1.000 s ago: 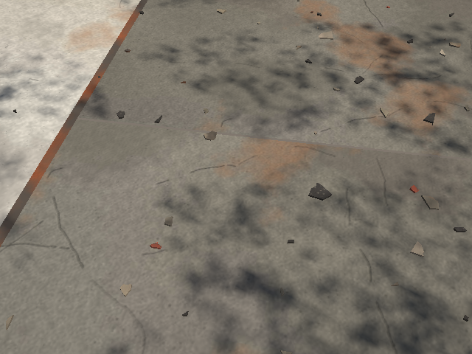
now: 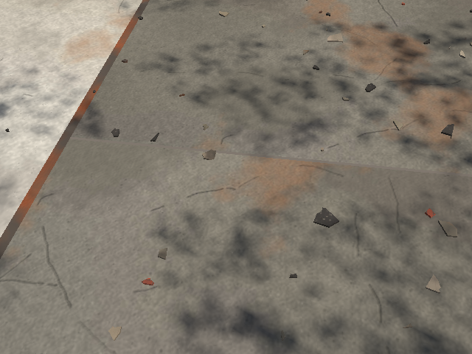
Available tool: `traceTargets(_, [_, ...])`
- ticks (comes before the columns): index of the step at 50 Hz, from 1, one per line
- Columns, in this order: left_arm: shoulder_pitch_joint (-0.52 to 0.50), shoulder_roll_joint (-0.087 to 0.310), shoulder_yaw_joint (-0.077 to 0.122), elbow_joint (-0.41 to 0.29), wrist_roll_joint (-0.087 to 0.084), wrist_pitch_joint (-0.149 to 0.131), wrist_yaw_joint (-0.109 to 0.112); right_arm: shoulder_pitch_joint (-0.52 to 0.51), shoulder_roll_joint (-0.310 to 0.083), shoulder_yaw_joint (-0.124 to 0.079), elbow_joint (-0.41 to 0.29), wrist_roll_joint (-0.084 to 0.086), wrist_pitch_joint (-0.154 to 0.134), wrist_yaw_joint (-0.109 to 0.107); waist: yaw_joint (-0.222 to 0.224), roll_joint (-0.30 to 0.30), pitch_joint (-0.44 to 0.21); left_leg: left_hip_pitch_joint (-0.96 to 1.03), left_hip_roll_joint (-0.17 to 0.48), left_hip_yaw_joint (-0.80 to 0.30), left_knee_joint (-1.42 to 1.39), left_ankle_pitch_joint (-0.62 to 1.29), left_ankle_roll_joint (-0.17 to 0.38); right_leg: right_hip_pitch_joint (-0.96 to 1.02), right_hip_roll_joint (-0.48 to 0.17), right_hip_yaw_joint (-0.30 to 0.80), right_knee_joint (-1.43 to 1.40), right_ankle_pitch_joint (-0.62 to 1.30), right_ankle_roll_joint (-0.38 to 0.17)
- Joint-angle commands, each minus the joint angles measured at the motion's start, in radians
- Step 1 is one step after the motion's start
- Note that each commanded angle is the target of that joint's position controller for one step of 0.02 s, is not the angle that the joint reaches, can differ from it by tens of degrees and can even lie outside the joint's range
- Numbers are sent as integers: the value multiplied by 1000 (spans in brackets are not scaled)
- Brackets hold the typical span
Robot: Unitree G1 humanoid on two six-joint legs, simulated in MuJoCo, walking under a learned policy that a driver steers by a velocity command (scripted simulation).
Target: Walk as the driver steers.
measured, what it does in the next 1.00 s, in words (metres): walks ahead: left foot, then right foot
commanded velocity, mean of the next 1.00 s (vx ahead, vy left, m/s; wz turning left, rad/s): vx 0.49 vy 0.00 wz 0.00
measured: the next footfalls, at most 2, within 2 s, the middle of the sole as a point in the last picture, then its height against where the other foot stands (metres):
left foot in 0.20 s outside the picture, level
right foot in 0.74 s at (294, 320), level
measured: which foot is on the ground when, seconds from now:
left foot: up 0.00-0.18, down 0.20-0.74, up 0.76-1.00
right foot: down 0.00-0.20, up 0.22-0.72, down 0.74-1.00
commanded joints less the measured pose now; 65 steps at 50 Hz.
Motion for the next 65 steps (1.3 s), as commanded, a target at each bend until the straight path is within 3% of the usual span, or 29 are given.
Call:
traceTargets(1, [73, 100, 4, -13, 0, -11, 7, -143, -4, 10, -95, 7, 0, 4, 5, -116, 133, -113, -27, 64, -148, 64, -11, -37, -223, 117, -72, 620, -64])
traceTargets(4, [83, 119, 2, -7, 1, -16, 14, -227, 1, 21, -132, 18, 1, 1, 14, -138, 142, 13, -65, 107, -341, 108, 13, -58, -228, 90, -72, 736, -60])
traceTargets(6, [64, 143, 6, -6, 1, -22, 17, -183, -32, 11, -131, 19, -1, -9, -23, -145, 105, 125, -96, 112, -389, 100, 53, -23, -250, 74, 1, 958, -51])
traceTargets(8, [32, 167, 14, -11, 2, -21, 21, 2, -78, -12, -79, 21, -11, -23, -108, -147, 2, 306, -133, 92, -419, 69, 93, 21, -258, 61, 217, 1130, -41])
traceTargets(9, [5, 178, 18, -17, -3, -16, 19, 151, -95, -26, -29, 19, -19, -30, -176, -135, -68, 470, -128, 78, -496, 107, 113, -14, -244, 46, 397, 1067, -35])
traceTargets(10, [3, 159, 13, -32, -7, -15, 12, 289, -148, -46, 5, -2, -24, -40, -223, -85, -145, 678, 3, -61, -528, -12, 148, -171, -207, 29, 642, 790, -32])
traceTargets(11, [82, 43, -5, -58, -21, -9, -1, 348, -232, -65, 4, -24, -23, -38, -162, 115, -245, 885, 305, -527, -587, -130, 263, -468, -45, -20, 1042, -5, -4])
traceTargets(12, [73, 118, 21, -57, -17, -2, -5, 280, -213, -65, 4, 12, -12, -24, -139, 86, -252, 854, 346, -791, -744, -248, 329, -617, 4, 94, 1202, -175, -16])
traceTargets(13, [-26, 141, 28, -96, -4, 0, -5, 155, -160, -50, -18, 27, -14, -21, -89, 37, -79, 708, 320, -643, -785, -324, 293, -686, -70, 109, 1178, -81, -28])
traceTargets(14, [-97, 137, 30, -113, 3, -4, -10, 95, -91, -33, -28, 28, -25, -16, -74, -24, 11, 570, 277, -532, -823, -240, 262, -668, -102, 102, 1124, -17, -28])
traceTargets(17, [-78, 74, 29, -106, 23, 25, -21, 119, -20, -5, 10, 17, -56, -28, 10, -34, 49, 389, 177, -304, -853, 52, 190, -528, -153, 99, 981, 15, 0])
traceTargets(21, [-200, 84, 34, -158, 25, 53, -34, 213, -71, -7, 36, 20, -72, -32, 11, 1, 76, 398, 138, -191, -886, 188, 175, -622, -175, 46, 852, 96, 35])
traceTargets(26, [-439, 84, 27, -243, 8, 52, -42, 311, -63, 5, 46, 24, -67, -32, -51, 19, 98, 481, 97, -110, -884, 373, 126, -683, -159, -17, 571, 266, 62])
traceTargets(32, [-582, 92, 22, -299, 2, 40, -39, 399, -77, 8, 75, 11, -62, -46, -90, 44, 97, 686, 145, -97, -816, 553, 131, -679, -108, -51, 374, 259, 24])
traceTargets(35, [-482, 122, 37, -280, 4, 27, -27, 356, -103, 1, 72, 5, -61, -54, -23, 61, 46, 728, 163, -72, -664, 865, 116, -512, -48, -67, 314, 139, -28])
traceTargets(36, [-363, 141, 50, -242, 4, 20, -20, 343, -112, -2, 72, 5, -58, -53, 26, 59, -14, 727, 152, -61, -531, 934, 105, -385, -18, -73, 276, 129, -49])
traceTargets(37, [-195, 167, 65, -188, 15, 10, -11, 322, -112, -2, 65, 13, -56, -51, 99, 39, -96, 632, 121, -34, -340, 837, 87, -165, -37, -52, 216, 185, -76])
traceTargets(38, [-20, 253, 89, -156, 41, 5, 0, 319, -76, 9, 30, 24, -58, -47, 150, -53, -222, 419, 68, 1, -43, 468, 72, 95, -262, 190, 217, 110, -128])
traceTargets(39, [-10, 318, 107, -152, 43, 13, -9, 453, 15, 19, 28, 61, -53, -35, 75, -267, -318, 65, -130, 10, 314, -325, 33, 313, -518, 689, 102, 86, -288])
traceTargets(40, [-101, 259, 97, -162, 6, 25, -19, 362, -83, -6, 27, 32, -46, -39, 58, -84, -224, -21, -69, -114, 362, -264, 52, 210, -454, 674, 45, -22, -249])
traceTargets(41, [-206, 202, 79, -180, -4, 22, -23, 265, -81, -9, -8, 25, -51, -34, 26, -67, -78, -43, -29, -110, 317, -163, 52, 55, -421, 514, 11, 2, -210])
traceTargets(42, [-250, 153, 67, -180, 1, 13, -26, 225, -65, -9, -16, 22, -54, -32, 1, -29, -12, -12, 2, -106, 265, -107, 49, -57, -376, 416, -24, 114, -181])
traceTargets(44, [-237, 98, 48, -151, -1, 0, -17, 241, -30, -8, -11, -1, -30, -22, -51, -56, 16, 76, 34, -97, 180, -74, 30, -174, -300, 269, -56, 235, -126])
traceTargets(47, [-155, 128, 49, -115, -6, -19, -11, 212, -13, -10, -24, -7, -5, -7, -68, -71, 27, 59, 41, -65, 120, -45, 4, -191, -272, 191, -77, 359, -122])
traceTargets(50, [-100, 148, 48, -104, -6, -19, -10, 70, -28, -11, -75, -5, 6, -1, -46, -79, 66, -45, 63, -35, 20, 57, -20, -172, -253, 147, -109, 384, -113])
traceTargets(55, [-12, 143, 37, -87, -5, -17, -8, -129, -17, 3, -141, 10, 2, 2, 5, -92, 86, -51, 39, 16, -246, 187, -33, -104, -228, 89, -107, 509, -87])
traceTargets(60, [49, 155, 38, -60, 7, -11, 4, -234, -31, 6, -185, 12, -9, -2, 28, -102, 101, -50, 5, 35, -389, 151, 9, 52, -278, 84, -56, 609, -104])
traceTargets(63, [7, 178, 45, -60, 12, -8, 13, -144, -55, -7, -168, 12, -23, -11, -31, -111, 56, 110, -51, 54, -453, 40, 60, 87, -292, 57, 84, 896, -84])
traceTargets(65, [-25, 183, 45, -67, 6, -2, 10, 141, -97, -34, -74, 0, -40, -27, -149, -79, -90, 461, -74, 48, -544, 84, 107, -8, -240, 13, 409, 898, -52])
